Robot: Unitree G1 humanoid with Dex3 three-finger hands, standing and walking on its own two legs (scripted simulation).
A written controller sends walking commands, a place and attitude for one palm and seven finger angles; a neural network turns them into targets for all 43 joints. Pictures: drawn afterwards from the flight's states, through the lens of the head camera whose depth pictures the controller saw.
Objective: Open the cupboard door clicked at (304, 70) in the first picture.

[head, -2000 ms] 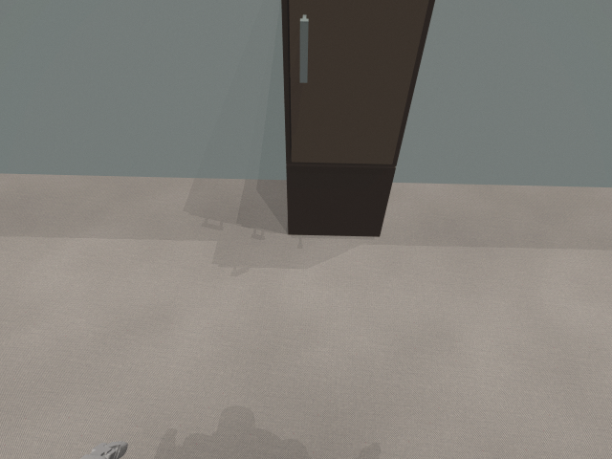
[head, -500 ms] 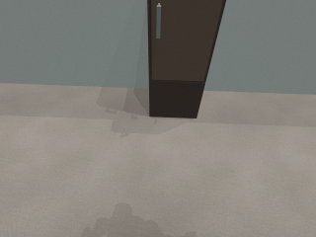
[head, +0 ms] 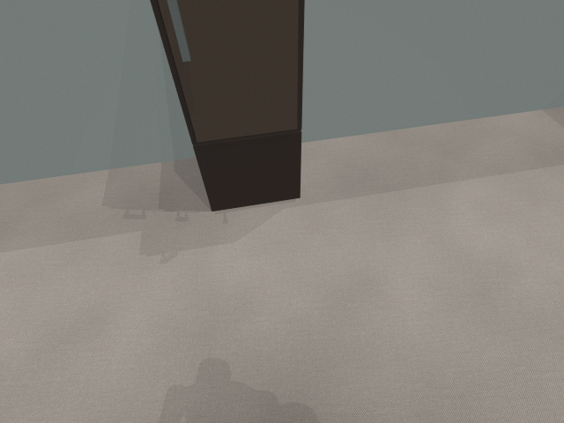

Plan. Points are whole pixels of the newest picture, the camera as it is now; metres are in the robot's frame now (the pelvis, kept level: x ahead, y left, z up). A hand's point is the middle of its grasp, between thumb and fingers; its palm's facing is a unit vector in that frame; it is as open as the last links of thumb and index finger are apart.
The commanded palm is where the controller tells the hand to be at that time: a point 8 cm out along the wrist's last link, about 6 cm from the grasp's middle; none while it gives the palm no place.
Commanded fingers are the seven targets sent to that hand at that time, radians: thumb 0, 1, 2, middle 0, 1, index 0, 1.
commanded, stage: walk to a spot facing it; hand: left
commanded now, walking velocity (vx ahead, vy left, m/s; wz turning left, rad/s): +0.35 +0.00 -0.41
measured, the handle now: (179, 25) +1.02 +0.35 +0.09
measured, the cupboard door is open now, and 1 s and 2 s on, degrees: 0 0 0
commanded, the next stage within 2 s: turn to face it in 0.34 s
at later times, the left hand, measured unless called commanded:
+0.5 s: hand (177, 401) +0.18 +0.20 -0.18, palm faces -0.04 -0.99 -0.14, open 7.4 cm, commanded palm none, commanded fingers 0.00 0.90 0.90 -0.20 -0.30 -0.20 -0.30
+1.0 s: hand (208, 261) +0.42 +0.19 -0.13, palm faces +0.01 -0.98 -0.21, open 7.4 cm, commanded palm none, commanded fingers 0.00 0.90 0.90 -0.20 -0.30 -0.20 -0.30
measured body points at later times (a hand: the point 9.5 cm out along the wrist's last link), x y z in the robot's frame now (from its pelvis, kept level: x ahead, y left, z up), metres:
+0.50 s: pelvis +0.21 +0.03 +0.00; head +0.24 +0.05 +0.45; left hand +0.18 +0.25 -0.16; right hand +0.32 -0.21 -0.12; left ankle +0.31 +0.11 -0.72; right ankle +0.05 -0.08 -0.69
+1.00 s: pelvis +0.29 +0.01 +0.02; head +0.31 +0.00 +0.47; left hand +0.42 +0.24 -0.11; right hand +0.26 -0.21 -0.14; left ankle +0.31 +0.11 -0.72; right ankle +0.29 -0.10 -0.71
